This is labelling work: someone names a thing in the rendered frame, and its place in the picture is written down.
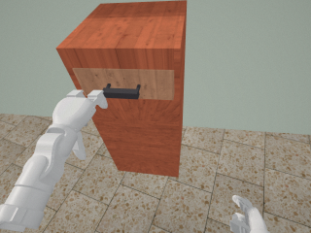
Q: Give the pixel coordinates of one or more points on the left robot hand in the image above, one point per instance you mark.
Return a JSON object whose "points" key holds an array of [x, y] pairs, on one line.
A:
{"points": [[75, 111]]}

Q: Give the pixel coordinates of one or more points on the handle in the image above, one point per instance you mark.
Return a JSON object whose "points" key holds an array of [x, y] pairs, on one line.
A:
{"points": [[121, 93]]}

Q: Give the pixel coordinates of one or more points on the left robot forearm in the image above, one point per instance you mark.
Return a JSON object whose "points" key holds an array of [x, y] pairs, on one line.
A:
{"points": [[24, 207]]}

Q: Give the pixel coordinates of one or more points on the right robot hand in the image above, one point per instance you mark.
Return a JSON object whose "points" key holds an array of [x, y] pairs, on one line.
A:
{"points": [[252, 218]]}

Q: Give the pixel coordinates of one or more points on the cabinet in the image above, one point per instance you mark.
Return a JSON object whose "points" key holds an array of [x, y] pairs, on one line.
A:
{"points": [[141, 135]]}

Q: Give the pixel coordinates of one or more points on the drawer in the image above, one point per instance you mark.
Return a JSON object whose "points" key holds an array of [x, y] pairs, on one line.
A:
{"points": [[155, 84]]}

